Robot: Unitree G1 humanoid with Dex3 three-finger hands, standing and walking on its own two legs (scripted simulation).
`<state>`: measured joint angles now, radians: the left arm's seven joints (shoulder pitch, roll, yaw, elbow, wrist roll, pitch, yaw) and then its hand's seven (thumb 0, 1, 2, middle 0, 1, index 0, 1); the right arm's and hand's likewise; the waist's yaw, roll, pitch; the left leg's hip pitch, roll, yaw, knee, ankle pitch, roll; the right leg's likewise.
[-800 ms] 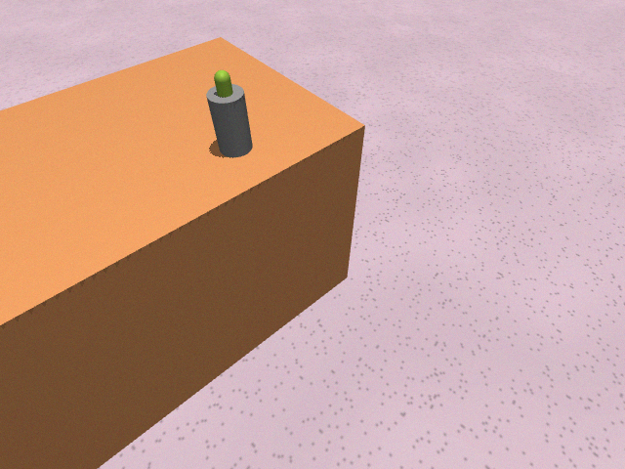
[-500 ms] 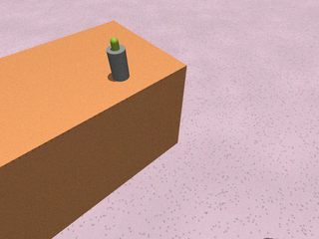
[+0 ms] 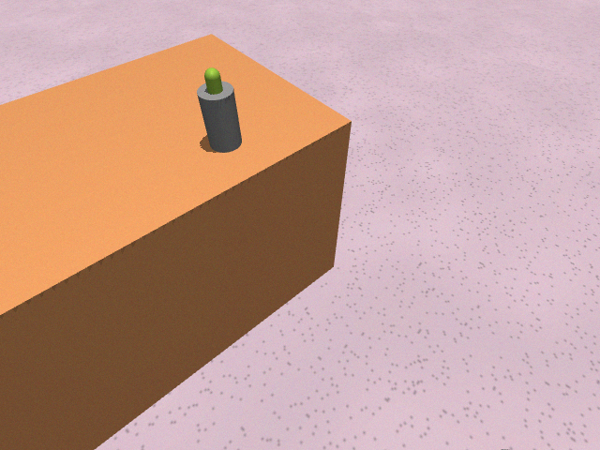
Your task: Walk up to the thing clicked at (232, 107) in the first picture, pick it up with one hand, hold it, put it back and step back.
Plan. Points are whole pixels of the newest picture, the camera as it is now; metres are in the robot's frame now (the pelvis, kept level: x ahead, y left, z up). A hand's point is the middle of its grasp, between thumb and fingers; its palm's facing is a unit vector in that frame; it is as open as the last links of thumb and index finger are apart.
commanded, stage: stand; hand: right
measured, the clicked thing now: (219, 108) +0.78 +0.20 +0.01
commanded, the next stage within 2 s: walk up in 0.32 s
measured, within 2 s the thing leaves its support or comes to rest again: neither
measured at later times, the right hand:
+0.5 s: hand out of the picture +0.12 -0.25 -0.15, palm faces -0.17 +0.92 -0.36, open 7.4 cm
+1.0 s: hand (410, 347) +0.29 -0.17 -0.16, palm faces -0.36 +0.83 -0.43, open 7.4 cm
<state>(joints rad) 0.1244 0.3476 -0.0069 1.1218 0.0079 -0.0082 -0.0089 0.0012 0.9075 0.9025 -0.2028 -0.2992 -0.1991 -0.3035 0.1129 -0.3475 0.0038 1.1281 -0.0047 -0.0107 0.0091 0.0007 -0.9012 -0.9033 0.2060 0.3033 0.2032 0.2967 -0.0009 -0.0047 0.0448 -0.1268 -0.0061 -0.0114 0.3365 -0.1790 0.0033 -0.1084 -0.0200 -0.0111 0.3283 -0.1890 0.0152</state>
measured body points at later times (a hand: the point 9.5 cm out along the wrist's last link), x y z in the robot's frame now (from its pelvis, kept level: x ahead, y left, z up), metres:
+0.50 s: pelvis +0.02 +0.02 -0.01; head +0.03 +0.03 +0.44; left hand +0.06 +0.35 -0.13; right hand +0.12 -0.30 -0.12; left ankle +0.04 +0.15 -0.71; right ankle -0.01 -0.13 -0.75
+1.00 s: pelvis +0.18 +0.08 -0.03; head +0.19 +0.10 +0.42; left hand +0.14 +0.43 -0.14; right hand +0.31 -0.21 -0.13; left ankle +0.11 +0.23 -0.75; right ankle +0.31 -0.03 -0.72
